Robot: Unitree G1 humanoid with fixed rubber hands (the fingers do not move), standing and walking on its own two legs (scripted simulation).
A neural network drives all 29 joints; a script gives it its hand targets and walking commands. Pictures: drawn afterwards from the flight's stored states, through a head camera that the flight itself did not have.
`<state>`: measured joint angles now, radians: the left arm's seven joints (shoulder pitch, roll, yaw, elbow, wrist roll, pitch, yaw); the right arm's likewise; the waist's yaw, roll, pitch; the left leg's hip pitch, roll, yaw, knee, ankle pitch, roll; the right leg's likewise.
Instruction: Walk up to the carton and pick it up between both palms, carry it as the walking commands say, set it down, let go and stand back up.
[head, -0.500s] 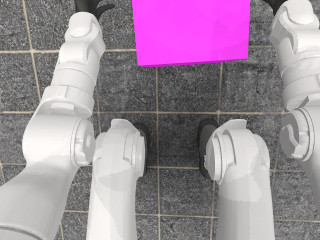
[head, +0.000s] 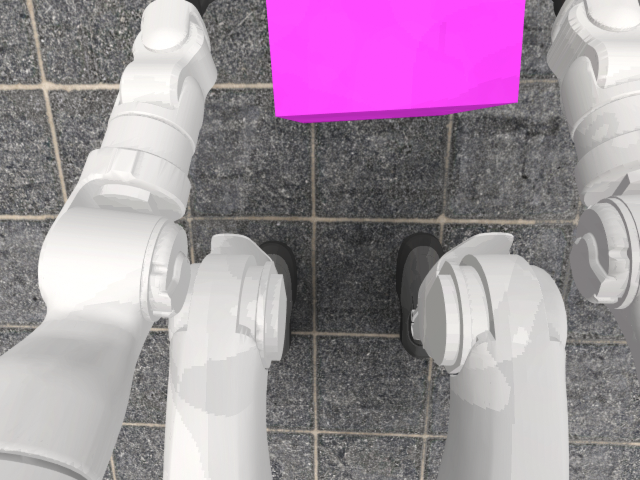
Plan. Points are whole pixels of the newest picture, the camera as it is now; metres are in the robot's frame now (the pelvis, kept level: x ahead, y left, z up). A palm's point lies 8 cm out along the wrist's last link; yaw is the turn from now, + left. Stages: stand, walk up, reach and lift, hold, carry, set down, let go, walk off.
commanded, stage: reach and lift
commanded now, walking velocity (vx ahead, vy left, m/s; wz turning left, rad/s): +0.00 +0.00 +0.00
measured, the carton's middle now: (378, 13) +0.54 -0.05 -0.24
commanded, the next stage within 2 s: none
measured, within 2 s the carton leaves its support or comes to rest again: leaves its support in 1.14 s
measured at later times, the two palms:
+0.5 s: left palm (221, 1) +0.54 +0.10 -0.17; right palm out of the picture +0.54 -0.19 -0.18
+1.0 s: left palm out of the picture +0.54 +0.11 -0.17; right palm out of the picture +0.54 -0.18 -0.18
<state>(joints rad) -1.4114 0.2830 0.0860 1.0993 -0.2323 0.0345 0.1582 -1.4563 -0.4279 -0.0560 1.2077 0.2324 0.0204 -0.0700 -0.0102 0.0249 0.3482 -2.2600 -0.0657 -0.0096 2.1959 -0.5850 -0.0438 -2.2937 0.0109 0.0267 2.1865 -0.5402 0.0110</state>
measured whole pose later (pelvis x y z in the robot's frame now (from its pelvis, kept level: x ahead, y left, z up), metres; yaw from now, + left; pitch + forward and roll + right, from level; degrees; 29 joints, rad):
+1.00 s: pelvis +0.01 +0.00 -0.01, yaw +1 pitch +36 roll +2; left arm -1.39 0.17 0.29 1.04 -0.02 0.15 0.14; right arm -1.41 -0.28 -0.17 1.09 0.07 0.14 -0.07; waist -0.03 0.04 0.32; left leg -2.25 -0.11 -0.03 2.23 -0.62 -0.07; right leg -2.28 0.02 0.03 2.23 -0.58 0.01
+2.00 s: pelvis +0.01 +0.00 +0.05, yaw +0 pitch +44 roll +3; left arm -1.18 0.03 0.43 0.69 0.08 0.30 0.15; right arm -1.25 -0.16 -0.31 0.81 -0.09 0.30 -0.09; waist -0.01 0.02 0.04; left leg -2.18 -0.13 -0.05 2.01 -0.60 -0.09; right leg -2.23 0.11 0.07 2.01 -0.54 0.04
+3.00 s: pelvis +0.02 +0.00 +0.16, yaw -1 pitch +41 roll +2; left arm -0.95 -0.07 0.48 0.65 0.18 0.33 0.10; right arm -1.02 -0.04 -0.38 0.75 -0.19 0.34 -0.06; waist 0.00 0.01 -0.14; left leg -1.83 -0.14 -0.09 1.65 -0.53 -0.07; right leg -1.88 0.13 0.11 1.65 -0.48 0.04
